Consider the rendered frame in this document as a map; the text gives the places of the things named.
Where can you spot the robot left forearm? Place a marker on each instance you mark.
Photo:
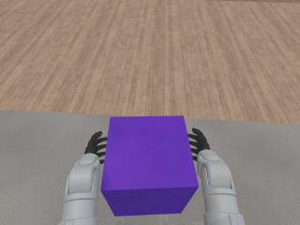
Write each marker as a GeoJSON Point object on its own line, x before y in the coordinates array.
{"type": "Point", "coordinates": [81, 192]}

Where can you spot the robot left hand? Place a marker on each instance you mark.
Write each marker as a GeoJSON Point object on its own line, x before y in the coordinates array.
{"type": "Point", "coordinates": [93, 147]}

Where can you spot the robot right forearm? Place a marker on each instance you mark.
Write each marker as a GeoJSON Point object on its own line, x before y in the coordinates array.
{"type": "Point", "coordinates": [220, 203]}

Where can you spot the robot right hand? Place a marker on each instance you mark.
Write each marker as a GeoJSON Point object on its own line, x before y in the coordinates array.
{"type": "Point", "coordinates": [201, 142]}

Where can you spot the carton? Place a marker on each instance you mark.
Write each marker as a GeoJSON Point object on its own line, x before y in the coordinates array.
{"type": "Point", "coordinates": [148, 166]}

